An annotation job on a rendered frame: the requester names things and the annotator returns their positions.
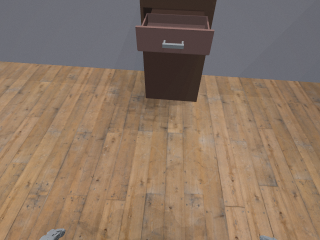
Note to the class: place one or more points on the cabinet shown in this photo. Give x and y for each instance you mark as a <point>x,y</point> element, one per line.
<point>174,76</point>

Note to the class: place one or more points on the left robot hand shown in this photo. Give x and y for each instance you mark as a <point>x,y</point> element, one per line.
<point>53,234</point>

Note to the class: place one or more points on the drawer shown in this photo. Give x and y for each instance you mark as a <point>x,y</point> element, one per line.
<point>193,30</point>

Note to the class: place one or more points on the handle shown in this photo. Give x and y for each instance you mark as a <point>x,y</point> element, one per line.
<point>173,45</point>

